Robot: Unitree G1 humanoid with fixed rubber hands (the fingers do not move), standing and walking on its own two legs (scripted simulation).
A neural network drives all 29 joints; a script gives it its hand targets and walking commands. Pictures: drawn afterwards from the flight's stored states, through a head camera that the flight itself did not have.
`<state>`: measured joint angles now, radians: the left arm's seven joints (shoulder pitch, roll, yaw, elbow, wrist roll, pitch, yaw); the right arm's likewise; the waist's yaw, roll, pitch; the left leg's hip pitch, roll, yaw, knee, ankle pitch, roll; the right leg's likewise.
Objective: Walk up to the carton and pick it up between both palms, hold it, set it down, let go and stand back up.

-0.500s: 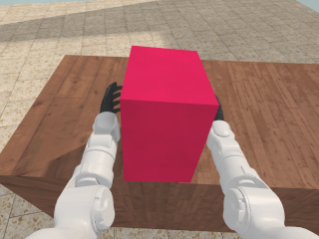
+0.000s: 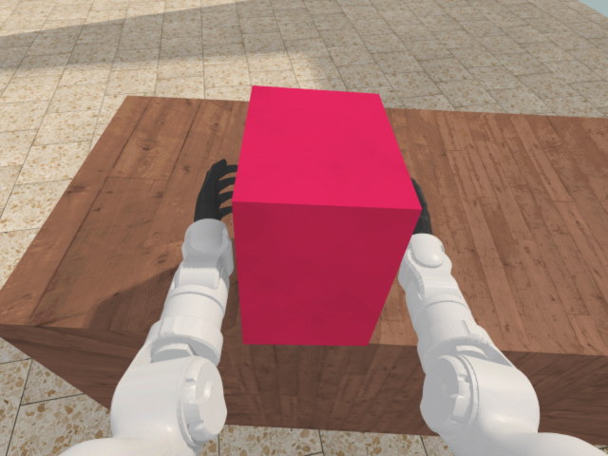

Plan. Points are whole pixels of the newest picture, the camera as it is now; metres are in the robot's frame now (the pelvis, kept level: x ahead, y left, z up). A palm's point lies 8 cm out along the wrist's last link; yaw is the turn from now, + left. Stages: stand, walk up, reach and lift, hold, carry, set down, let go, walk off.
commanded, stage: set down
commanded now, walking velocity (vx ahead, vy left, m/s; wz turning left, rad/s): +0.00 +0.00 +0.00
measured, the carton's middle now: (311, 218) +0.44 +0.00 +0.05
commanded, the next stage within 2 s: none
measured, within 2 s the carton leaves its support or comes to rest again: rests again in 0.76 s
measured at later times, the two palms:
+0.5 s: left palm (206, 229) +0.39 +0.15 +0.08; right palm (410, 235) +0.39 -0.14 +0.07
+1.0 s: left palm (206, 234) +0.39 +0.15 +0.07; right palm (410, 240) +0.39 -0.14 +0.06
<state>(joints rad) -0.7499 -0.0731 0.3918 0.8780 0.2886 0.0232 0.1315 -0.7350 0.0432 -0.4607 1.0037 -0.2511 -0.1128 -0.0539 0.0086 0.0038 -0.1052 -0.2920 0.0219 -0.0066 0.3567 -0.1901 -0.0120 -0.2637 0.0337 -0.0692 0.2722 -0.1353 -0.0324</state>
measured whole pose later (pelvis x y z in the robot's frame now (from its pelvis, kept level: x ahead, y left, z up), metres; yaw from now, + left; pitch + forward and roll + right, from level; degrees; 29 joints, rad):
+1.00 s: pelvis +0.00 +0.00 +0.00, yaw +0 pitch +6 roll +0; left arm -0.69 -0.14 0.50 0.78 0.41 -0.04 0.06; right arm -0.70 0.14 -0.65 0.91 -0.45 -0.24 0.02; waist 0.01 -0.02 -0.03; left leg -0.25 0.01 0.00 0.32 -0.18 -0.01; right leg -0.24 0.02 -0.06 0.29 -0.15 -0.03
